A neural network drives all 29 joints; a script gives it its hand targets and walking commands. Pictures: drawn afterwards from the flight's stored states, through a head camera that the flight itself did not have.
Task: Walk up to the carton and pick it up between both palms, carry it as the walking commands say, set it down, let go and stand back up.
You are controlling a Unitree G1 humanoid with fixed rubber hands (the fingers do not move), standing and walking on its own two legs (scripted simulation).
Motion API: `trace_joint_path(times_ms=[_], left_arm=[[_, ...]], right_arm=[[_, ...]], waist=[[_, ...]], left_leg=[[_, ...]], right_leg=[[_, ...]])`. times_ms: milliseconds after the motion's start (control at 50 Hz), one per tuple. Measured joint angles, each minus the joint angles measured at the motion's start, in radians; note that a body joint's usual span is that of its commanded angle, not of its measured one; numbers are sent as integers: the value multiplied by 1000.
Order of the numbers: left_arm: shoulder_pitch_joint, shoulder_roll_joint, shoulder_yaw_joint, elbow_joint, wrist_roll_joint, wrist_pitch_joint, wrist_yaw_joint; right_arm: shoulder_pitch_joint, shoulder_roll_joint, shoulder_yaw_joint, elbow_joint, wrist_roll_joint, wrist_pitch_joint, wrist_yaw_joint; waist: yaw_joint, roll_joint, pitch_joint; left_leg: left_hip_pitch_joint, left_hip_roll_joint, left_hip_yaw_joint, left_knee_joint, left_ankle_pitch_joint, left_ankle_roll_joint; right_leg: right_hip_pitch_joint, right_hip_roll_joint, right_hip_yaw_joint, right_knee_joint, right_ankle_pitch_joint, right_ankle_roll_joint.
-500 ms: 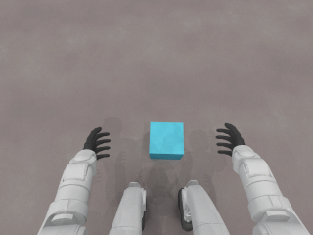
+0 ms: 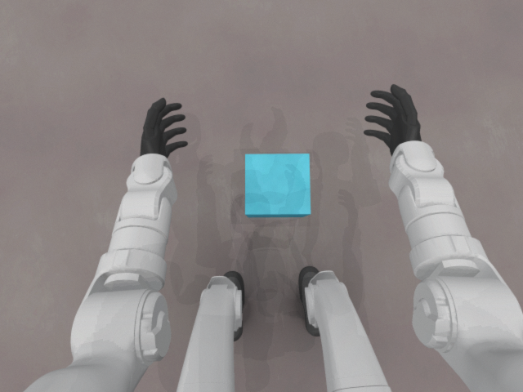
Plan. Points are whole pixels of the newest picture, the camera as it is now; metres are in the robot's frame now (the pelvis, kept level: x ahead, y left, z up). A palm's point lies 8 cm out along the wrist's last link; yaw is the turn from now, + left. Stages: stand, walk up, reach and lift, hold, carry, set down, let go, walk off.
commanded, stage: reach and lift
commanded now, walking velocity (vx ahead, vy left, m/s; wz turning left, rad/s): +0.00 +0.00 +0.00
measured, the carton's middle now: (276, 188) +0.45 -0.03 -0.57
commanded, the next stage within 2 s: none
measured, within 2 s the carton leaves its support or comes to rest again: neither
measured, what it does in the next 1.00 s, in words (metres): lowers itself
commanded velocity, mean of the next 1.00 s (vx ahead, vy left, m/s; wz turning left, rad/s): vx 0.00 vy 0.00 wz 0.00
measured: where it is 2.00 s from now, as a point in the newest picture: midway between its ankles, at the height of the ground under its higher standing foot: (273, 315)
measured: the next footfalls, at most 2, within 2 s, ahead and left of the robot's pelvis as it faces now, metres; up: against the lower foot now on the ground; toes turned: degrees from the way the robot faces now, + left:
none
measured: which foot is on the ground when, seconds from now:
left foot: down 0.00-1.00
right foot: down 0.00-1.00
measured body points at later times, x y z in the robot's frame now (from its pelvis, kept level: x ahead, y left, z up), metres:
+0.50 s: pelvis -0.02 +0.01 -0.06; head +0.30 +0.00 +0.26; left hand +0.47 +0.17 -0.21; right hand +0.47 -0.20 -0.20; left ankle +0.06 +0.13 -0.62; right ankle +0.07 -0.13 -0.62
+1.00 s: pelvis -0.03 +0.00 -0.19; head +0.32 +0.00 +0.09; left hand +0.48 +0.16 -0.36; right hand +0.48 -0.18 -0.36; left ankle +0.06 +0.13 -0.62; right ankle +0.07 -0.13 -0.62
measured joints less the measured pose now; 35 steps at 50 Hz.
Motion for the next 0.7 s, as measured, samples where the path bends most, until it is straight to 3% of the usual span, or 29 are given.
trace_joint_path(times_ms=[240, 360, 500, 600, 700], left_arm=[[-2, -25, 53, -50, 61, -57, -44], [-31, -41, 88, 30, 99, -61, -38], [-132, -12, 87, 43, 85, -50, -14], [-171, 17, 38, -23, 30, -24, 17], [-201, 42, -15, -13, -27, 0, 34]], right_arm=[[12, 63, -66, -47, -76, -50, 22], [0, 51, -136, 27, -121, -67, 46], [-133, 10, -107, 48, -81, -58, 38], [-181, -12, -71, 19, -41, -33, 15], [-193, -34, -35, 22, -6, -10, -2]], waist=[[-4, 1, -61], [-5, 1, -114], [-10, 0, -49], [-12, 6, 3], [-17, 8, 15]], left_leg=[[-91, -23, -37, -30, 11, -11], [-185, -29, -35, 33, 0, -8], [-353, -33, -22, 218, -37, -7], [-458, -45, -20, 351, -67, -11], [-545, -56, -19, 474, -103, -15]], right_leg=[[-85, 7, 9, -34, 7, 7], [-178, 7, 15, 27, -4, 14], [-349, 19, 28, 212, -38, 34], [-455, 20, 28, 352, -72, 32], [-541, 19, 28, 479, -102, 36]])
